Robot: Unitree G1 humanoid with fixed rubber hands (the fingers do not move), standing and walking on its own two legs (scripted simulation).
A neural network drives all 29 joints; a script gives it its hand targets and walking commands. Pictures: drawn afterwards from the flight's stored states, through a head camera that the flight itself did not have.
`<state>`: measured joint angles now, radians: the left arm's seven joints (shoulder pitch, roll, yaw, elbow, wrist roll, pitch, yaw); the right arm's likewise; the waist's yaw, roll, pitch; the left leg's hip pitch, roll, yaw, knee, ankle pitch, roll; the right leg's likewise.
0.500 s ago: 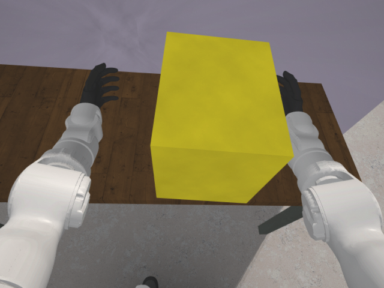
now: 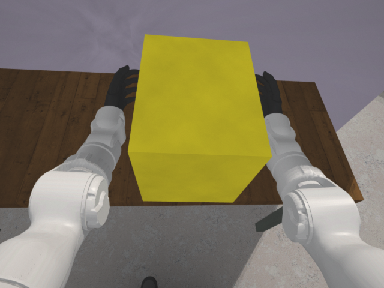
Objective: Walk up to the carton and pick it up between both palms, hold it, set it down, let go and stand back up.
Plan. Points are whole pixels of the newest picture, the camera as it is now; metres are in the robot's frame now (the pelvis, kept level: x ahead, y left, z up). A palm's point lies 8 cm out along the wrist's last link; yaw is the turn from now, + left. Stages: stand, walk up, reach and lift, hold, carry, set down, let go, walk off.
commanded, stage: reach and lift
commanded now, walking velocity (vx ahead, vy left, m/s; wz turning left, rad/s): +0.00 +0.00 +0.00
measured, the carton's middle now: (192, 125) +0.46 +0.00 +0.01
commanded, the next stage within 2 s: none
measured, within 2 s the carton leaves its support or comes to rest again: leaves its support in 1.90 s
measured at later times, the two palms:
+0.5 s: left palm (109, 111) +0.44 +0.18 +0.07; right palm (266, 123) +0.43 -0.14 +0.08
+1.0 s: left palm (108, 113) +0.44 +0.18 +0.07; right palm (267, 126) +0.43 -0.14 +0.08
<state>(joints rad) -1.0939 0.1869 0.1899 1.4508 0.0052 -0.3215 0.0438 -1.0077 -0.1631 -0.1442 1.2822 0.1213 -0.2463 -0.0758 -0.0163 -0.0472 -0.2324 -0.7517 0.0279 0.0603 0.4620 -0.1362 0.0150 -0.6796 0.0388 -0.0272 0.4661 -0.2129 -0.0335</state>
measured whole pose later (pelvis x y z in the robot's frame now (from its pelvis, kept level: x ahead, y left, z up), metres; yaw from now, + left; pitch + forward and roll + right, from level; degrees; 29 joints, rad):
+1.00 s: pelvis +0.01 +0.01 +0.02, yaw -1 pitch +13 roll +0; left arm -0.86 0.02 0.56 1.04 0.44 -0.16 -0.03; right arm -0.79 0.08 -0.74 0.94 -0.55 -0.23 0.05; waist 0.01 -0.07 -0.07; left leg -0.43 0.01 0.10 0.31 -0.11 0.03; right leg -0.36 0.01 -0.04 0.32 -0.18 -0.02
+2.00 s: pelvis +0.00 +0.01 +0.02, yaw +0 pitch +8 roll -1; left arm -0.78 0.05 0.36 1.05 0.26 -0.10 0.05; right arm -0.70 0.04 -0.50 1.02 -0.31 -0.24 -0.05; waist 0.01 -0.04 -0.10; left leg -0.35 0.02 0.08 0.32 -0.11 0.02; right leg -0.25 0.02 -0.08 0.27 -0.16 -0.03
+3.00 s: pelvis -0.01 +0.00 +0.02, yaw +1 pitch -5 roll +0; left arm -0.65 0.01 0.30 0.42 0.29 0.43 -0.04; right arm -0.65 -0.02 -0.15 0.70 0.04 0.11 -0.12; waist -0.03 -0.11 0.03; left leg -0.09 0.02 0.06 0.28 -0.11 0.01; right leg -0.01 0.02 -0.09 0.26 -0.17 -0.03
